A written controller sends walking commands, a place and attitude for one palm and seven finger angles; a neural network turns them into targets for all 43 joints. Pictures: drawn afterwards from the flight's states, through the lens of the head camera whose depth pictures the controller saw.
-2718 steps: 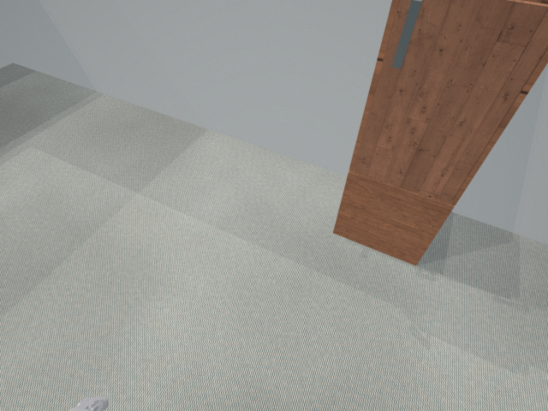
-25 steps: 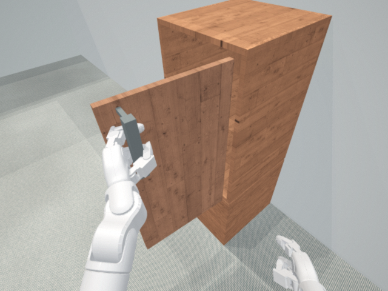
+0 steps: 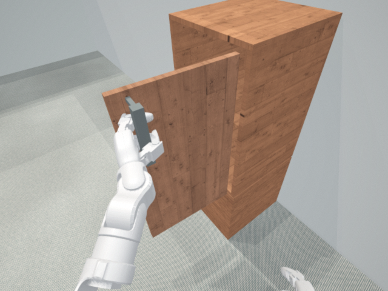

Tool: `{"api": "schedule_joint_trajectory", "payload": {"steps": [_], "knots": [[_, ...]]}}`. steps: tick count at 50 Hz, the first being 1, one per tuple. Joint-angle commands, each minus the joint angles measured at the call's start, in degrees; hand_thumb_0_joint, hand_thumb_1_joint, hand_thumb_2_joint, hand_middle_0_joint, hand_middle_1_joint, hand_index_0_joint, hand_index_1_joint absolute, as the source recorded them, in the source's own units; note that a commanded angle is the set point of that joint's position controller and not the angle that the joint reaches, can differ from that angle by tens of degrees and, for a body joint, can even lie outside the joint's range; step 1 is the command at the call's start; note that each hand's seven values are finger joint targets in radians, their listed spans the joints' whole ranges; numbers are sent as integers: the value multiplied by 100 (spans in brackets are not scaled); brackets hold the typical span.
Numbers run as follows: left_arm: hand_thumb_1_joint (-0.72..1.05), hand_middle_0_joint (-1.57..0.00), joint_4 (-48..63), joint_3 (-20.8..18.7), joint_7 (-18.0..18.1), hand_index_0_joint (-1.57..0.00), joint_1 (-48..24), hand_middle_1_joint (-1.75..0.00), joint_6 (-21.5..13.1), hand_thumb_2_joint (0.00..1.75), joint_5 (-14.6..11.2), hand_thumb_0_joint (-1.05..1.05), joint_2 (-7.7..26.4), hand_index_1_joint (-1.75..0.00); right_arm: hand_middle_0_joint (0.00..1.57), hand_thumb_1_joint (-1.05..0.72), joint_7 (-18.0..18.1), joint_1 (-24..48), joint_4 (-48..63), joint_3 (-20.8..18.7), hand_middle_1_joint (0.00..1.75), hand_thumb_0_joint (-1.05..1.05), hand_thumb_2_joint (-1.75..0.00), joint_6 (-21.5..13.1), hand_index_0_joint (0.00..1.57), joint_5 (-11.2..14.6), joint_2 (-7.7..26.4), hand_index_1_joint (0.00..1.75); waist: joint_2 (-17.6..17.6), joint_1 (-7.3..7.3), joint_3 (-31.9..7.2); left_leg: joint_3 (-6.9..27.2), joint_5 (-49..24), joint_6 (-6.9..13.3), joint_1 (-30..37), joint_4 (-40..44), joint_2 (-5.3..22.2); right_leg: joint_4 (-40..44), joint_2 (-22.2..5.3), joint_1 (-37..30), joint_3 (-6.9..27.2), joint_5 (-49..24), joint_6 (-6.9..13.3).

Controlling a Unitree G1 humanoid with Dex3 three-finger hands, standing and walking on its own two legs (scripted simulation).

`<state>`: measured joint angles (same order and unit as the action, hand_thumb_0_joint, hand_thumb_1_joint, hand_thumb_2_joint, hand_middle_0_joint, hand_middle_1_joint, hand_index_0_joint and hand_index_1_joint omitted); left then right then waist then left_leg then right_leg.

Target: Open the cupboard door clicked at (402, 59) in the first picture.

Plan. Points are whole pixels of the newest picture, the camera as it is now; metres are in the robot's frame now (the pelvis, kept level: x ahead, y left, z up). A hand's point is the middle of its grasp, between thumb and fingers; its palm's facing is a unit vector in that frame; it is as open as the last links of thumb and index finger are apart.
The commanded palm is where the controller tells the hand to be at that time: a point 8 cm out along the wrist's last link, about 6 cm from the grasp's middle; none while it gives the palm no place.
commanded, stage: pull the door open along its arc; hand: left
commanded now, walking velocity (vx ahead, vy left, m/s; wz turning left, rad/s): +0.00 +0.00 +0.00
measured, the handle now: (139, 132) +0.39 +0.16 +0.15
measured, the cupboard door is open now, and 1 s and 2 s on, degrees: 86 87 89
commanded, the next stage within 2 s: open thumb and fingers to let go in 0.76 s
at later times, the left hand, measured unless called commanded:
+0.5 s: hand (155, 143) +0.36 +0.11 +0.16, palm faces +0.38 -0.93 +0.03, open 6.1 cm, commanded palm +0.30 +0.15 +0.15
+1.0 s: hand (158, 142) +0.36 +0.11 +0.15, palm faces +0.39 -0.92 +0.00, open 5.8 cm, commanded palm +0.31 +0.15 +0.15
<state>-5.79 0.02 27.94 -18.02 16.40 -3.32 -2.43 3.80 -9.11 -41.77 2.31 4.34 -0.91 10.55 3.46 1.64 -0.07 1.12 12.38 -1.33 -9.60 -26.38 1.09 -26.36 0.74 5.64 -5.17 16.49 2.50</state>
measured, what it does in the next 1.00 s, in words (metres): stands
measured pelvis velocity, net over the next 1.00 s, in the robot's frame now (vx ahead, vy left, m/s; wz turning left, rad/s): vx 0.02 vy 0.02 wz -0.01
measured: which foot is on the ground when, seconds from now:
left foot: down 0.00-1.00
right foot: down 0.00-1.00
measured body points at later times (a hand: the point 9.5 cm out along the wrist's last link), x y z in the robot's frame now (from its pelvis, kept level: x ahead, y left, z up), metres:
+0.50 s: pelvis -0.01 +0.02 +0.00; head -0.04 +0.01 +0.45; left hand +0.33 +0.16 +0.16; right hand +0.16 -0.19 -0.10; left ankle +0.03 +0.14 -0.74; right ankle -0.02 -0.08 -0.74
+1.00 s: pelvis +0.02 +0.02 +0.00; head +0.00 +0.02 +0.45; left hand +0.34 +0.16 +0.16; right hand +0.21 -0.17 -0.10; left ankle +0.03 +0.14 -0.74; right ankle -0.02 -0.08 -0.74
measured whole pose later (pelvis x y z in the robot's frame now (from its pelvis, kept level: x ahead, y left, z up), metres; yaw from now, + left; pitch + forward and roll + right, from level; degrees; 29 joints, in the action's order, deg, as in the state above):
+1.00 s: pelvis +0.02 +0.02 +0.00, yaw -1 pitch -3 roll +0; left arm 0.9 7.2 32.8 -15.5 19.6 0.8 -5.6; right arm 1.4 -5.3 -39.3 2.1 5.8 -1.4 8.7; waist 1.6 2.8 0.1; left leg -0.1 14.8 0.4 -10.2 -28.0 -0.2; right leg -26.3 -0.6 5.7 -4.0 17.6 0.7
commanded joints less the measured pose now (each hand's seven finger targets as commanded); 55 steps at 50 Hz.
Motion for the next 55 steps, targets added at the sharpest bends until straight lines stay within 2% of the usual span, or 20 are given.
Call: {"api": "schedule_joint_trajectory", "payload": {"steps": [1, 12, 14, 18, 23, 25, 27, 29, 32, 34, 36, 37, 40, 43, 45, 47, 49, 50, 52, 55], "knots": [[90, -40, 1111, -122, 25, -40, -2575, -135, -553, 90, 93, 0, 350, -135, 20, -90, 66, 1127, 950, -195, 30, 0, -90, -463, 20, -25, 474, 30, -771, 47, -1139, -143, -728, 239, 481, 116, -190, 750, -232, 191, 438, -1036, -150], [90, -40, 558, -110, 134, -40, -2902, -135, -805, 90, 130, 0, 328, -135, 20, -90, 89, 1092, 852, -236, 30, 0, -90, -631, 20, -12, 478, 30, -683, 28, -910, -184, -164, 238, 458, 239, -186, 1054, -212, 455, 464, 7, -141], [90, -40, 575, -65, 176, -40, -3007, -135, -824, 90, 147, 0, 283, -135, 20, -90, 90, 1064, 864, -231, 30, 0, -90, -638, 20, -25, 478, 30, -778, 1, -976, -165, -217, 247, 469, 270, -184, 993, -201, 423, 437, -133, -140], [90, -40, 539, 16, 235, -40, -3121, -135, -808, 90, 210, 0, 189, -135, 20, -90, 70, 1039, 866, -221, 30, 0, -90, -609, 20, -26, 450, 30, -619, -18, -971, -144, -220, 217, 515, 310, -159, 909, -170, 454, 356, -206, -108], [90, -40, 787, 301, 282, -40, -2531, -135, -747, 90, 289, 0, -145, -135, 20, -90, -32, 1025, 977, -236, 30, 0, -90, -528, 20, -30, 421, 30, -664, 45, -1148, -96, -582, 167, 625, 343, -78, 711, -107, 300, 217, -597, -54], [90, -40, 1021, 441, 309, -40, -2351, -135, -706, 90, 329, 0, -269, -135, 20, -90, -89, 1064, 1034, -241, 30, 0, -90, -480, 20, -28, 393, 30, -519, 63, -1185, -107, -751, 151, 692, 316, -58, 657, -93, 255, 211, -770, -26], [90, -40, 1216, 544, 314, -40, -1997, -135, -644, 90, 374, 0, -348, -135, 20, -90, -148, 1060, 1099, -252, 30, 0, -90, -430, 20, -36, 399, 30, -658, 110, -1217, -70, -899, 138, 708, 311, -26, 622, -64, 174, 170, -877, -10], [90, -40, 1641, 667, 340, -40, -1761, -135, -588, 90, 391, 0, -458, -135, 20, -90, -216, 1107, 1187, -255, 30, 0, -90, -379, 20, -41, 373, 30, -506, 122, -1286, -86, -1145, 123, 774, 271, -2, 543, -60, 107, 152, -1108, 11], [90, -40, 2051, 881, 343, -40, -1030, -135, -417, 90, 437, 0, -626, -135, 20, -90, -328, 1157, 1282, -262, 30, 0, -90, -288, 20, -49, 360, 30, -632, 178, -1237, -51, -1391, 101, 751, 221, 46, 501, -33, 14, 111, -1294, 36], [90, -40, 2623, 1011, 367, -40, -636, -135, -311, 90, 464, 0, -725, -135, 20, -90, -398, 1222, 1391, -266, 30, 0, -90, -239, 20, -57, 338, 30, -504, 205, -1345, -66, -1623, 99, 812, 175, 64, 405, -34, -61, 108, -1533, 49], [90, -40, 2644, 971, 434, -40, -1021, -135, -172, 90, 572, 0, -564, -135, 20, -90, -407, 1243, 1294, -244, 30, 0, -90, -179, 20, -52, 349, 30, -406, 133, -1266, -47, -1641, 70, 795, 118, 63, 359, -41, 61, 119, -1538, 69], [90, -40, 2443, 941, 471, -40, -1140, -135, -102, 90, 631, 0, -512, -135, 20, -90, -390, 1247, 1220, -227, 30, 0, -90, -155, 20, -50, 340, 30, -536, 120, -1061, -4, -1566, 70, 710, 120, 69, 389, -29, 150, 104, -1438, 67], [90, -40, 2068, 815, 566, -40, -1829, -135, 33, 90, 685, 0, -400, -135, 20, -90, -295, 1242, 1092, -198, 30, 0, -90, -138, 20, -53, 359, 30, -578, 40, -1123, 6, -1447, 104, 713, 51, 15, 349, -62, 297, 135, -1359, 58], [90, -40, 1781, 732, 538, -40, -2018, -135, 94, 90, 591, 0, -401, -135, 20, -90, -203, 1232, 1055, -194, 30, 0, -90, -143, 20, -56, 350, 30, -699, 45, -1188, -9, -1432, 137, 757, 26, -21, 380, -73, 282, 163, -1385, 37], [76, -39, 1855, 751, 512, -39, -1934, -134, 70, 84, 506, 0, -502, -134, 20, -90, -200, 1218, 1093, -199, 30, 0, -90, -141, 20, -69, 326, 30, -525, 83, -1404, -32, -1619, 111, 817, -18, -37, 294, -73, 163, 149, -1621, 43], [62, -38, 1794, 827, 441, -38, -1890, -132, 44, 78, 496, 0, -524, -132, 20, -90, -201, 1167, 1076, -211, 30, 0, -90, -121, 20, -60, 336, 30, -660, 30, -1297, -38, -1694, 121, 812, -44, -25, 338, -80, 161, 165, -1775, 22], [48, -37, 2003, 749, 376, -37, -1835, -130, 0, 72, 461, 0, -421, -130, 20, -90, -192, 1155, 1140, -214, 30, 0, -90, -105, 20, -61, 348, 30, -622, 52, -1476, -42, -1816, 122, 855, -53, -45, 277, -86, 22, 175, -1985, 25], [41, -36, 2020, 782, 332, -36, -1748, -130, 4, 69, 456, 0, -455, -130, 20, -90, -195, 1168, 1167, -208, 30, 0, -90, -104, 20, -64, 335, 30, -522, 55, -1420, -68, -1855, 132, 861, -77, -51, 281, -93, 39, 180, -2071, 21], [27, -35, 1966, 679, 258, -35, -1668, -128, 6, 63, 416, 0, -335, -128, 20, -90, -178, 1138, 1162, -204, 30, 0, -90, -84, 20, -58, 347, 30, -740, 51, -1351, -74, -1857, 149, 822, -78, -57, 349, -96, -12, 189, -2151, -1], [6, -34, 2100, 500, 169, -34, -1657, -126, -30, 54, 313, 0, -177, -126, 20, -90, -142, 1198, 1209, -188, 30, 0, -90, -90, 20, -49, 345, 30, -645, 73, -1335, -111, -1722, 168, 791, -59, -95, 422, -131, -61, 238, -2112, -22]]}}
